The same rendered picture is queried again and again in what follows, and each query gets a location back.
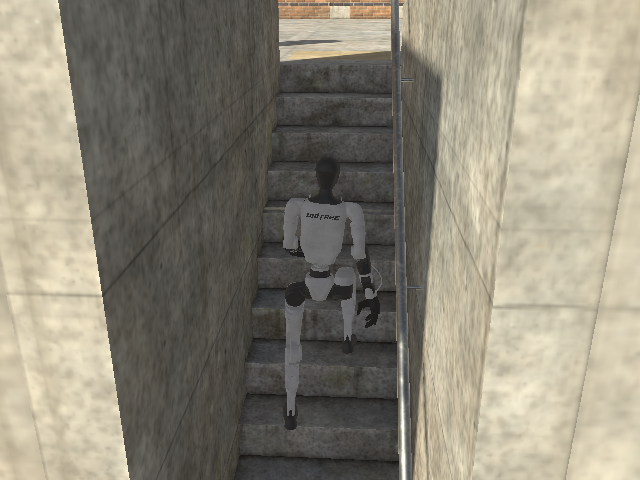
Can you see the robot foot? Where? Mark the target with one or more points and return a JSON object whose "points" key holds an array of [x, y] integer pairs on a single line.
{"points": [[290, 421], [347, 345]]}

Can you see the left robot foot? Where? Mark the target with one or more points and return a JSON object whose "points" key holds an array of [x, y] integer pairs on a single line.
{"points": [[290, 421]]}

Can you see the robot left forearm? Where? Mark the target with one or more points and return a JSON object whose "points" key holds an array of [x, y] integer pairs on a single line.
{"points": [[290, 250]]}

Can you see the robot left upper arm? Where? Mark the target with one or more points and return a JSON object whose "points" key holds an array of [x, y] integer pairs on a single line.
{"points": [[292, 209]]}

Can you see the left robot hand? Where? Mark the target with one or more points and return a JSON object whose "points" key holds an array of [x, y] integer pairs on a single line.
{"points": [[298, 254]]}

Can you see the right robot foot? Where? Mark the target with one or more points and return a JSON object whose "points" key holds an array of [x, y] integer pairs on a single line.
{"points": [[347, 345]]}

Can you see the robot right upper arm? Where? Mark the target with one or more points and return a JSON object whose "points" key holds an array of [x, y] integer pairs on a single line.
{"points": [[355, 214]]}

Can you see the right robot hand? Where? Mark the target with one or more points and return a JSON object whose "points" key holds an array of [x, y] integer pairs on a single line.
{"points": [[374, 307]]}

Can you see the robot right forearm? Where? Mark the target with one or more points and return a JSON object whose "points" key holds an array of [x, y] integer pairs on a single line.
{"points": [[365, 275]]}

